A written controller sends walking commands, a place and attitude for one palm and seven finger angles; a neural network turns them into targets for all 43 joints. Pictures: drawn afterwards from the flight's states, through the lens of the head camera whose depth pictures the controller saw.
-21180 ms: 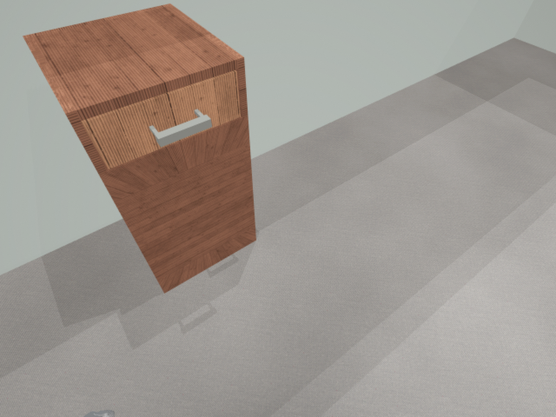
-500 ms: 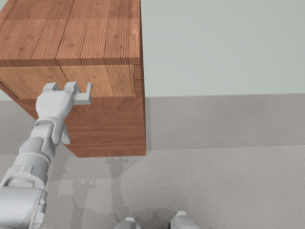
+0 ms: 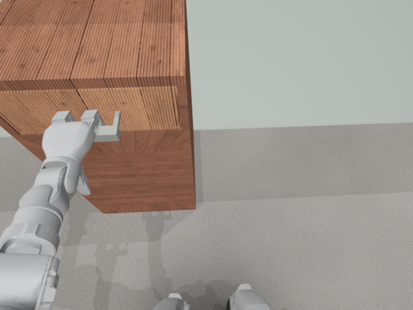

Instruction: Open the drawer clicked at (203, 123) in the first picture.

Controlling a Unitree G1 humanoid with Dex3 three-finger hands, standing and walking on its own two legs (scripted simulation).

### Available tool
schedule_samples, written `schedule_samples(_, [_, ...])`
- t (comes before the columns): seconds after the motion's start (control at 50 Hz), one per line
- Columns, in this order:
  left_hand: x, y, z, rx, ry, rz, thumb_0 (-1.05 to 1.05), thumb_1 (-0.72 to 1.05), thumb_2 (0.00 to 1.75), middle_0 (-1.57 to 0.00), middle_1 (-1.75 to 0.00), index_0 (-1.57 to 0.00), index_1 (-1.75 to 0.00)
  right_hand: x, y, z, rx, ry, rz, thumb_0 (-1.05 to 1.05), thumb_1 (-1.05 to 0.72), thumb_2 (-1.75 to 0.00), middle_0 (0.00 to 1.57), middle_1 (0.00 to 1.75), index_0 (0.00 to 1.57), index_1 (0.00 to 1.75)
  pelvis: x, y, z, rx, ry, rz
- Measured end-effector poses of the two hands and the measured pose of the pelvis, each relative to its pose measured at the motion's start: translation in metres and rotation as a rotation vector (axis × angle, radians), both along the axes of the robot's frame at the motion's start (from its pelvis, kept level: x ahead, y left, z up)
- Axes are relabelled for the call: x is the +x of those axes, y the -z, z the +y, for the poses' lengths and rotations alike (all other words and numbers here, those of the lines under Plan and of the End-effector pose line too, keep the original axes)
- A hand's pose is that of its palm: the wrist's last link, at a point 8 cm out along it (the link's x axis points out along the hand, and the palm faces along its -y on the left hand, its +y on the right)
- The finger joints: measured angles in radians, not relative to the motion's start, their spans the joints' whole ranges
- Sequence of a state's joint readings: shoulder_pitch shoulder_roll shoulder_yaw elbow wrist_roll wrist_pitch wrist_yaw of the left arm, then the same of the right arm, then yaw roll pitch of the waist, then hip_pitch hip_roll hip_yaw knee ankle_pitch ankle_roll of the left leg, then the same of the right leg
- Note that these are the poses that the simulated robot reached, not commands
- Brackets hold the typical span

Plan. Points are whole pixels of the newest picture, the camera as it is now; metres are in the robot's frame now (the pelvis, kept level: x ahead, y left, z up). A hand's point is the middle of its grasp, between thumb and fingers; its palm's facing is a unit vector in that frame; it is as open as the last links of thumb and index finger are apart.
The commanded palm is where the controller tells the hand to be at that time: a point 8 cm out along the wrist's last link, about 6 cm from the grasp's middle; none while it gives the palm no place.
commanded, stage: close the thumb around the handle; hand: left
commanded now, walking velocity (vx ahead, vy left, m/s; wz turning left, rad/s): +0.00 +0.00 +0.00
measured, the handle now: (87, 125) +0.48 +0.27 +0.01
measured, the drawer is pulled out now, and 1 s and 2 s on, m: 0.00 0.01 0.16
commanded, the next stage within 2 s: pull the drawer open in 0.68 s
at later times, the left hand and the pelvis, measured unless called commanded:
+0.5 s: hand (83, 152) +0.43 +0.27 +0.00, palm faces -0.07 -0.04 -1.00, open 7.1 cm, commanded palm +0.40 +0.26 +0.04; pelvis +0.01 +0.01 +0.01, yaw +0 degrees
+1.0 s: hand (83, 157) +0.42 +0.27 -0.01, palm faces -0.06 -0.05 -1.00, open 5.8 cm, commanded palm +0.37 +0.26 +0.04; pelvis +0.02 +0.01 +0.01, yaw -1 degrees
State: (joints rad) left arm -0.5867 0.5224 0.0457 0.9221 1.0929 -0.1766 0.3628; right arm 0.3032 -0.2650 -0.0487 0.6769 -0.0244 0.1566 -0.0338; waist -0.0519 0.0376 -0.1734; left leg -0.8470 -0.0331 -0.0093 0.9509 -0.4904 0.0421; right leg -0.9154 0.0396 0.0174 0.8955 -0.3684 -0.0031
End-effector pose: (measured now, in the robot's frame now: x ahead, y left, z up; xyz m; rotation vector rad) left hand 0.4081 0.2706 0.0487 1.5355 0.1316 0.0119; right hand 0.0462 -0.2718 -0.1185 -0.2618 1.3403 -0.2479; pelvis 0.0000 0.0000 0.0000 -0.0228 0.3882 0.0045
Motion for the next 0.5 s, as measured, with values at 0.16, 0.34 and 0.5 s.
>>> schedule_samples(0.16, [0.000, 0.002, -0.001, 0.011, -0.010, -0.035, 0.00, -0.35, 0.36, -0.27, -1.21, -0.33, -1.22, 0.001, 0.004, 0.005, 0.015, -0.006, 0.017, 0.00, -0.90, -0.89, 0.20, 0.30, 0.20, 0.30, 0.002, 0.001, 0.003, -0.005, -0.008, 0.004])
schedule_samples(0.34, [0.002, -0.001, -0.003, 0.004, -0.032, -0.001, 0.00, 0.05, 0.53, -0.31, -1.26, -0.36, -1.26, 0.009, -0.001, 0.012, 0.032, -0.001, -0.005, 0.00, -0.90, -0.89, 0.20, 0.30, 0.20, 0.30, 0.006, -0.004, 0.004, -0.005, -0.003, -0.010])
schedule_samples(0.5, [0.000, -0.002, -0.002, -0.005, -0.002, -0.004, 0.00, 0.48, 0.72, -0.32, -1.30, -0.39, -1.30, 0.016, -0.004, 0.011, 0.024, -0.005, -0.020, 0.00, -0.90, -0.89, 0.20, 0.30, 0.20, 0.30, 0.009, -0.005, 0.005, -0.006, 0.001, -0.014])
